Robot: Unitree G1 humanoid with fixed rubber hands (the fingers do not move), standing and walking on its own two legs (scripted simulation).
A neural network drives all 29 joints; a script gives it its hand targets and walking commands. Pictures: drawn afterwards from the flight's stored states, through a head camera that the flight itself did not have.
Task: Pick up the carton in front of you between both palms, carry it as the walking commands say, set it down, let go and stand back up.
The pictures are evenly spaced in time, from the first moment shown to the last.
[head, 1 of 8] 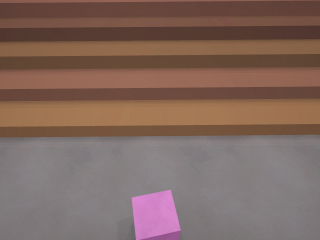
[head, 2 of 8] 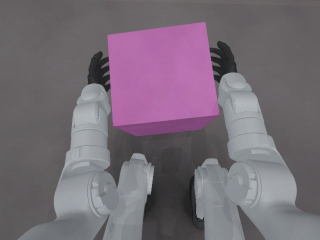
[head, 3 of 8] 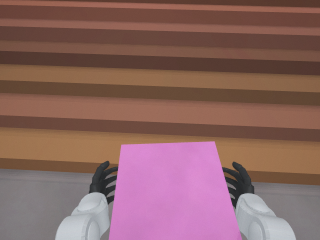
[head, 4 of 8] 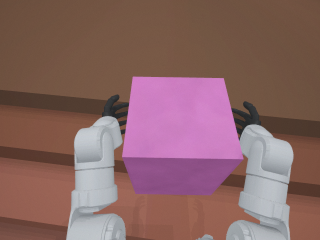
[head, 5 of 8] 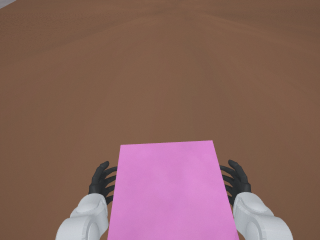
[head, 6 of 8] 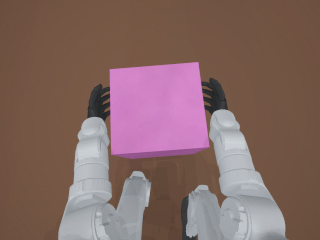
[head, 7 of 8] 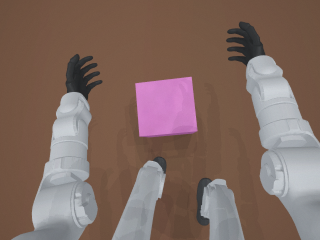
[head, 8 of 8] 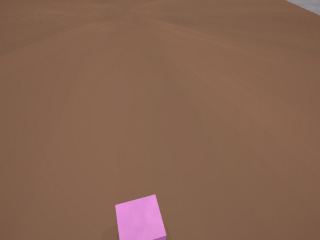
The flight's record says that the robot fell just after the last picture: no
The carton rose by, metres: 1.82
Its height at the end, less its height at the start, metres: +1.06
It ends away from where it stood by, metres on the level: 4.49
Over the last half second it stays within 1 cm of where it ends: yes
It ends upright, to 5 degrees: yes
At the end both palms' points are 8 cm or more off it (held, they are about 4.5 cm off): yes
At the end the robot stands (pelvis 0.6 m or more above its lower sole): yes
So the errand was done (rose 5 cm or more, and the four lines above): yes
